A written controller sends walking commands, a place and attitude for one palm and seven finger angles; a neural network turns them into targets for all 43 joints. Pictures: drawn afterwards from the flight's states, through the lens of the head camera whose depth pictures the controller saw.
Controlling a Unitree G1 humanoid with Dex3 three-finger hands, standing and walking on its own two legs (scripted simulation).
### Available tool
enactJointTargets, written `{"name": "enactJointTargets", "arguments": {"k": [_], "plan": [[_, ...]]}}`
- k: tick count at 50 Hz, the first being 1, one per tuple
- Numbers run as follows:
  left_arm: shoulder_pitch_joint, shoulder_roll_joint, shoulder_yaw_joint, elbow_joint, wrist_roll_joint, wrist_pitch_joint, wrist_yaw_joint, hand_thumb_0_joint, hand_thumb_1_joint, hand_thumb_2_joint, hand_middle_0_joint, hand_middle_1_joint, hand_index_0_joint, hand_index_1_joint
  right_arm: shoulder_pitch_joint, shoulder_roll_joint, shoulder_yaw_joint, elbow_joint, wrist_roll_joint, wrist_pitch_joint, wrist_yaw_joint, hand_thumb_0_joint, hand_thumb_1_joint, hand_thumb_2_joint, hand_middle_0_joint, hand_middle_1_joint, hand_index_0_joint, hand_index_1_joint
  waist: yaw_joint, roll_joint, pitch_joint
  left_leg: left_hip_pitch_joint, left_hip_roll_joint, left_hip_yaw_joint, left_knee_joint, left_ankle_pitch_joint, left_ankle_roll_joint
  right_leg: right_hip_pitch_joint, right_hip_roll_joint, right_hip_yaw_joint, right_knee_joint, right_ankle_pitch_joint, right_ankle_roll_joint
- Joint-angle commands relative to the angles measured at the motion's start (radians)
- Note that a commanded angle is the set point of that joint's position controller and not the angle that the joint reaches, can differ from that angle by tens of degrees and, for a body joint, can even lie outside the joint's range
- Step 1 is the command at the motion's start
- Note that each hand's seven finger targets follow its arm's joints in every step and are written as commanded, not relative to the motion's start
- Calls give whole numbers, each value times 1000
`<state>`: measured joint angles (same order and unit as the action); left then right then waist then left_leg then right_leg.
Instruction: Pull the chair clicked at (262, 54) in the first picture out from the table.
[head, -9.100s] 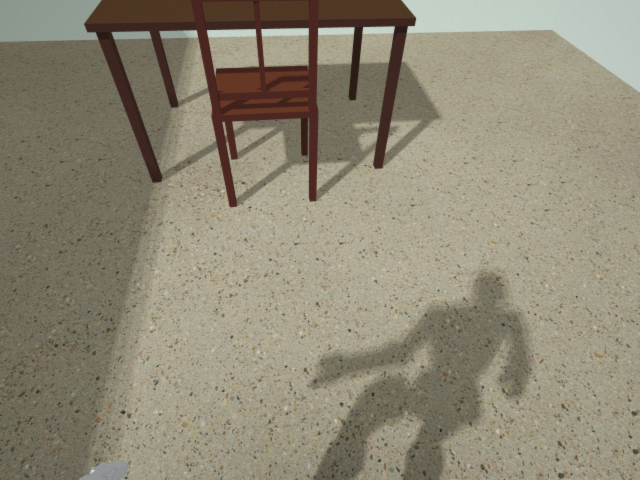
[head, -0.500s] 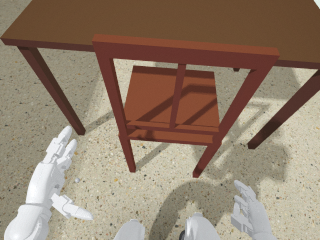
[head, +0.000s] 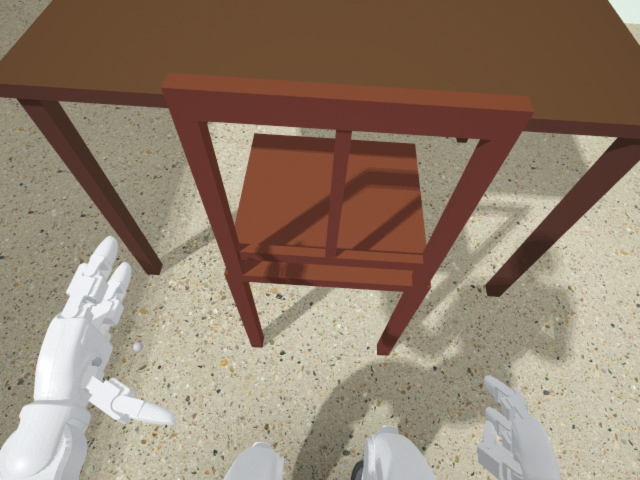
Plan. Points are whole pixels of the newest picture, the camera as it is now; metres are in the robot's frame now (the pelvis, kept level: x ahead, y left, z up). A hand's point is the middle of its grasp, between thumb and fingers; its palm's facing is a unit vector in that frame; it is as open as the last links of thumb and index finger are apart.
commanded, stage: raise the hand toward the chair's back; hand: left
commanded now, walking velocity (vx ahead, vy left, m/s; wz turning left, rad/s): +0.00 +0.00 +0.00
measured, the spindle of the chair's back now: (335, 202) +0.49 +0.00 +0.01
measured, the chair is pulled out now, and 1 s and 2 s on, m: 0.00 0.00 0.00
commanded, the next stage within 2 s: aim the fingers beside a spindle in 0.10 s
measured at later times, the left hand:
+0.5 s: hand (161, 344) +0.26 +0.19 +0.03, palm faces -0.03 -1.00 -0.06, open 16.9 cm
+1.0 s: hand (184, 316) +0.30 +0.18 +0.02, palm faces -0.02 -1.00 -0.06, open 16.9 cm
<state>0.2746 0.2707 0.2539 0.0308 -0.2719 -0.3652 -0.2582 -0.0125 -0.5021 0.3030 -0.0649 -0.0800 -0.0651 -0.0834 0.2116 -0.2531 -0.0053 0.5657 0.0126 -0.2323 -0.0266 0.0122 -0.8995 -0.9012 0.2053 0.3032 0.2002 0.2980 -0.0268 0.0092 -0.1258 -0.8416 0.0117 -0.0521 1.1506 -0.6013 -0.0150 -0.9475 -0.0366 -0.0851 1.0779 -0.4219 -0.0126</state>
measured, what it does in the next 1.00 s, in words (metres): stands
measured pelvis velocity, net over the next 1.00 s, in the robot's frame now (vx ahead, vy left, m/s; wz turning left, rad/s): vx -0.01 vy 0.01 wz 0.00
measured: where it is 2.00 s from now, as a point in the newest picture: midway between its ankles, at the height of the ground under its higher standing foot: outside the picture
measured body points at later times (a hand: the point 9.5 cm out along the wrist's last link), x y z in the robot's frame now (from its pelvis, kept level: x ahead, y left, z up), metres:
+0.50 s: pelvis -0.01 +0.00 -0.01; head +0.08 +0.01 +0.43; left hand +0.26 +0.25 +0.04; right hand +0.17 -0.25 -0.09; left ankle -0.02 +0.13 -0.65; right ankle +0.05 -0.12 -0.65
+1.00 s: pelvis -0.01 +0.01 -0.02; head +0.10 +0.01 +0.42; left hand +0.30 +0.23 +0.02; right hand +0.16 -0.24 -0.11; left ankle -0.02 +0.13 -0.65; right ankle +0.05 -0.12 -0.65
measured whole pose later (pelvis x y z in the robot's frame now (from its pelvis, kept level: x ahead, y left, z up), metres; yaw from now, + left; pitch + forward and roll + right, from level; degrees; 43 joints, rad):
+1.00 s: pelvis -0.01 +0.01 -0.02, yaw +0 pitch +20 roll -1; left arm 0.03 0.23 0.18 0.20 -0.20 -0.37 -0.20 -0.01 -0.50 0.30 -0.06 -0.08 -0.06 -0.08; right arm 0.20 -0.25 0.00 0.58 -0.01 -0.22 -0.02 0.01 -0.90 -0.90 0.21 0.30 0.20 0.30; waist -0.03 0.01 -0.14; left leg -0.96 0.00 -0.04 1.23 -0.61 -0.01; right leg -1.08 -0.05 -0.06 1.16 -0.43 -0.01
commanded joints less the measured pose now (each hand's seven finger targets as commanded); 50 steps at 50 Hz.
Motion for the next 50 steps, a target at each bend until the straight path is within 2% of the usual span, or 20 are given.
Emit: {"name": "enactJointTargets", "arguments": {"k": [1,4,5,9,13,16,19,20,25,30,33,36,39,41,42,44,45,46,49,50], "plan": [[-34,145,48,-194,-14,-24,-34,0,-500,300,-60,-80,-60,-80,-25,-142,-52,-153,15,-48,-15,0,-900,-900,200,300,200,300,1,37,-259,20,-39,23,-182,329,19,342,32,53,-145,140,3],[-56,170,86,-222,-25,-30,-22,0,-500,300,-60,-80,-60,-80,-30,-136,-49,-158,13,-51,-22,0,-900,-900,200,300,200,300,9,14,-265,8,-41,21,-178,315,19,359,32,64,-152,117,7],[-64,182,103,-238,-30,-41,-14,0,-500,300,-60,-80,-60,-80,-33,-134,-45,-155,9,-53,-23,0,-900,-900,200,300,200,300,14,32,-266,16,-41,16,-179,329,18,357,37,59,-144,131,2],[-63,148,88,-211,-30,-72,8,0,-500,300,-60,-80,-60,-80,-34,-129,-42,-145,6,-60,-19,0,-900,-900,200,300,200,300,8,30,-236,-1,-41,18,-175,294,15,318,36,54,-142,88,4],[-112,124,43,-138,-14,-62,-15,0,-500,300,-60,-80,-60,-80,-34,-139,-39,-135,10,-65,-23,0,-900,-900,200,300,200,300,-14,11,-212,-36,-41,21,-160,238,18,285,30,69,-148,29,7],[-136,118,19,-139,-15,-47,-39,0,-500,300,-60,-80,-60,-80,-29,-146,-40,-142,13,-72,-27,0,-900,-900,200,300,200,300,-13,18,-239,-26,-41,19,-159,244,20,288,28,67,-143,40,6],[-195,144,38,-148,-16,-43,-40,0,-500,300,-60,-80,-60,-80,-25,-149,-39,-137,11,-76,-31,0,-900,-900,200,300,200,300,-10,18,-259,-28,-42,16,-152,254,20,292,28,70,-136,53,6],[-206,167,58,-166,-12,-49,-29,0,-500,300,-60,-80,-60,-80,-28,-149,-40,-136,9,-80,-33,0,-900,-900,200,300,200,300,-4,37,-273,-18,-40,15,-151,270,19,288,30,65,-124,69,4],[-191,153,66,-153,1,-71,22,0,-500,300,-60,-80,-60,-80,-24,-144,-41,-131,-4,-78,-20,0,-900,-900,200,300,200,300,10,50,-304,-6,-41,14,-152,332,10,283,34,40,-87,134,-1],[-201,129,47,-68,16,-49,23,0,-500,300,-60,-80,-60,-80,-22,-148,-42,-129,-3,-59,-11,0,-900,-900,200,300,200,300,6,11,-294,-48,-41,22,-149,307,11,282,33,44,-85,123,-2],[-254,105,11,-64,20,-37,12,0,-500,300,-60,-80,-60,-80,-18,-148,-43,-131,-1,-53,-11,0,-900,-900,200,300,200,300,-7,17,-292,-49,-41,25,-147,290,10,267,30,47,-87,115,1],[-317,108,3,-101,22,-52,17,0,-500,300,-60,-80,-60,-80,-17,-146,-43,-127,-5,-57,-13,0,-900,-900,200,300,200,300,-8,43,-323,-30,-41,18,-143,314,7,260,31,41,-74,135,-2],[-320,113,13,-98,28,-77,36,0,-500,300,-60,-80,-60,-80,-9,-146,-47,-115,-10,-58,-10,0,-900,-900,200,300,200,300,-4,24,-347,-24,-37,15,-131,358,4,259,32,36,-54,177,-2],[-354,117,12,-100,35,-90,49,0,-500,300,-60,-80,-60,-80,-10,-143,-46,-107,-16,-57,-8,0,-900,-900,200,300,200,300,-6,55,-356,-20,-38,15,-125,370,-1,242,33,35,-42,182,-4],[-336,110,16,-71,38,-91,53,0,-500,300,-60,-80,-60,-80,-7,-142,-47,-103,-16,-55,-4,0,-900,-900,200,300,200,300,-4,24,-344,-29,-38,15,-126,367,-1,247,33,32,-41,184,-5],[-340,82,-14,-38,50,-88,57,0,-500,300,-60,-80,-60,-80,-12,-141,-47,-101,-15,-46,-1,0,-900,-900,200,300,200,300,-11,24,-332,-45,-38,19,-124,349,0,232,30,31,-40,170,-4],[-357,103,6,-35,55,-88,59,0,-500,300,-60,-80,-60,-80,-9,-144,-48,-100,-15,-45,-1,0,-900,-900,200,300,200,300,-5,26,-346,-45,-37,18,-122,353,0,230,32,30,-31,169,-6],[-357,83,-16,-36,58,-83,57,0,-500,300,-60,-80,-60,-80,-10,-141,-50,-102,-15,-41,0,0,-900,-900,200,300,200,300,-5,48,-362,-37,-38,22,-121,362,-1,233,30,34,-31,180,-6],[-377,56,-52,-19,67,-65,58,0,-500,300,-60,-80,-60,-80,-11,-140,-48,-107,-11,-31,3,0,-900,-900,200,300,200,300,-11,42,-351,-49,-38,23,-120,347,-1,225,29,33,-31,171,-6],[-393,76,-31,-7,68,-63,63,0,-500,300,-60,-80,-60,-80,-6,-142,-48,-104,-13,-28,2,0,-900,-900,200,300,200,300,-15,17,-346,-59,-38,21,-117,343,2,227,31,32,-32,172,-6]]}}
